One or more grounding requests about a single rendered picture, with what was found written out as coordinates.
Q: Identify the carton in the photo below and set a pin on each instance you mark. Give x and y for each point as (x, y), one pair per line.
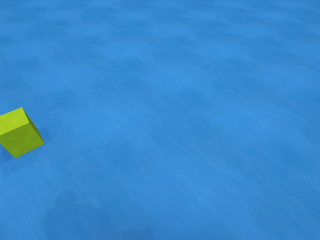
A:
(18, 134)

